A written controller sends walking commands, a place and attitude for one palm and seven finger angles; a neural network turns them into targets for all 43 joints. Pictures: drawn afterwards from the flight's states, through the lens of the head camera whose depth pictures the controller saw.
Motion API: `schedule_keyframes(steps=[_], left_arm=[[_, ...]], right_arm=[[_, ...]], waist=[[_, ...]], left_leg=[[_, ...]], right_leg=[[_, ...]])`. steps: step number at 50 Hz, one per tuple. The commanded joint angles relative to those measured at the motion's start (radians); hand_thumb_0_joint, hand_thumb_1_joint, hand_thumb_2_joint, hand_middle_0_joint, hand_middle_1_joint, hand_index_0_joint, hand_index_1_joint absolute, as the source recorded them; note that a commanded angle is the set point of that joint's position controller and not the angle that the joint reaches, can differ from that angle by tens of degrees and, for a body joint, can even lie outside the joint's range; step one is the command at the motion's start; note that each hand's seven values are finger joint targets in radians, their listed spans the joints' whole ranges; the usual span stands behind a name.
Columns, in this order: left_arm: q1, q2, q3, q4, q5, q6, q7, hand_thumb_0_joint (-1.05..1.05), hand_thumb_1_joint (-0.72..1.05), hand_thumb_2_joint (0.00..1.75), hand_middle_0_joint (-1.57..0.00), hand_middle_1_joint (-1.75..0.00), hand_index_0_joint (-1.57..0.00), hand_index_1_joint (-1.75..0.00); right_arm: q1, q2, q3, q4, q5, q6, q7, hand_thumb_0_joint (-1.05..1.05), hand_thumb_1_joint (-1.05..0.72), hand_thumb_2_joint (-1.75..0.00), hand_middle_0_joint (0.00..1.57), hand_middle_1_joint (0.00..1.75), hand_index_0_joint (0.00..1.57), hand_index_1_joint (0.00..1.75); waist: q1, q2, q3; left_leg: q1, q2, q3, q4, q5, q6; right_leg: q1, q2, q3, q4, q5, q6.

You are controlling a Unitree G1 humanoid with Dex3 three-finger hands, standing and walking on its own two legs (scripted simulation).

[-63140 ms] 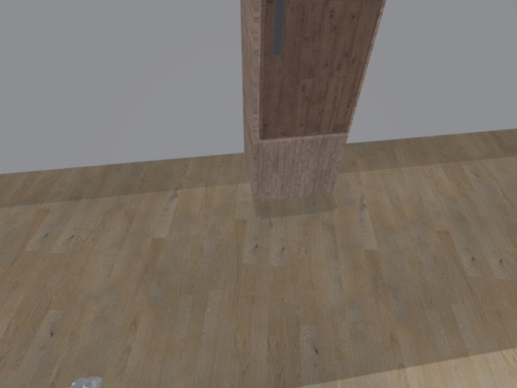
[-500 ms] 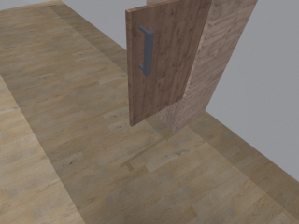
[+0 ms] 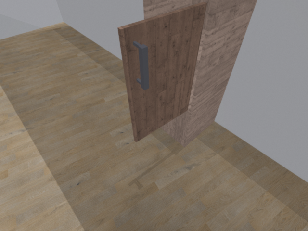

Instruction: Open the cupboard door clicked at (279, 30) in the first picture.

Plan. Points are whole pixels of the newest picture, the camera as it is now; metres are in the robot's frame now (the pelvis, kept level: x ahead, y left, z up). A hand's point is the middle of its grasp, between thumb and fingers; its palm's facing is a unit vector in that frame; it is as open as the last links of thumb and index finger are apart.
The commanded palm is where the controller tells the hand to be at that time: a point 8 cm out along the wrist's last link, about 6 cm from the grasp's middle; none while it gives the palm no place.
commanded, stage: let the arm hang, fingers relaxed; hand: left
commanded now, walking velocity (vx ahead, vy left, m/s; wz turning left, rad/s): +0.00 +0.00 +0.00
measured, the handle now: (140, 66) +0.61 +0.08 +0.11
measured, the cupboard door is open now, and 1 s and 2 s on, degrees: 85 85 85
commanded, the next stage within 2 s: look to check the result in 0.18 s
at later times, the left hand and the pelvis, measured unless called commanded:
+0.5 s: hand out of the picture -0.01 +0.15 -0.17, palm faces +0.06 -0.98 -0.19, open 7.3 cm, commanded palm none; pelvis +0.02 -0.01 +0.00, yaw +0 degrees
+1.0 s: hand out of the picture +0.02 +0.16 -0.17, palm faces +0.04 -0.98 -0.22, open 7.3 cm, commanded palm none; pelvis +0.02 -0.02 +0.00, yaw +0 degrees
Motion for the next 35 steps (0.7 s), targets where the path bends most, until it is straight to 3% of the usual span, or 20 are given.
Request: schedule_keyframes(steps=[1,14,22,28,35], left_arm=[[0.103,0.106,0.026,-0.009,0.001,-0.007,0.007,0.00,0.90,0.90,-0.20,-0.30,-0.20,-0.30],[0.100,0.112,0.027,-0.011,0.000,-0.011,0.007,0.00,0.90,0.90,-0.20,-0.30,-0.20,-0.30],[0.101,0.115,0.024,-0.006,0.000,-0.011,0.005,0.00,0.90,0.90,-0.20,-0.30,-0.20,-0.30],[0.099,0.131,0.031,-0.012,0.002,-0.015,0.008,0.00,0.90,0.90,-0.20,-0.30,-0.20,-0.30],[0.079,0.135,0.031,-0.015,0.001,-0.013,0.006,0.00,0.90,0.90,-0.20,-0.30,-0.20,-0.30]], right_arm=[[0.067,-0.081,-0.017,-0.021,0.001,-0.016,-0.006,0.00,-0.90,-0.90,0.20,0.30,0.20,0.30],[0.049,-0.100,-0.020,-0.029,0.004,-0.016,-0.012,0.00,-0.90,-0.90,0.20,0.30,0.20,0.30],[0.035,-0.113,-0.020,-0.030,0.004,-0.014,-0.013,0.00,-0.90,-0.90,0.20,0.30,0.20,0.30],[0.020,-0.127,-0.024,-0.034,0.008,-0.017,-0.015,0.00,-0.90,-0.90,0.20,0.30,0.20,0.30],[0.012,-0.130,-0.025,-0.033,0.005,-0.016,-0.015,0.00,-0.90,-0.90,0.20,0.30,0.20,0.30]], waist=[[0.005,-0.008,0.074],[0.003,-0.018,0.062],[0.001,-0.021,0.066],[0.005,-0.034,0.046],[0.003,-0.025,0.059]], left_leg=[[-0.004,0.114,-0.106,-0.064,0.084,0.015],[0.043,0.120,-0.088,-0.042,0.147,0.012],[0.058,0.121,-0.088,-0.049,0.127,0.010],[0.066,0.120,-0.077,-0.035,0.160,0.012],[0.064,0.123,-0.082,-0.046,0.157,0.010]], right_leg=[[-0.072,-0.135,0.117,-0.110,0.070,-0.005],[-0.045,-0.143,0.112,-0.121,0.196,0.006],[-0.052,-0.140,0.120,-0.134,0.169,0.007],[-0.022,-0.145,0.113,-0.126,0.272,0.020],[-0.020,-0.145,0.113,-0.129,0.255,0.014]])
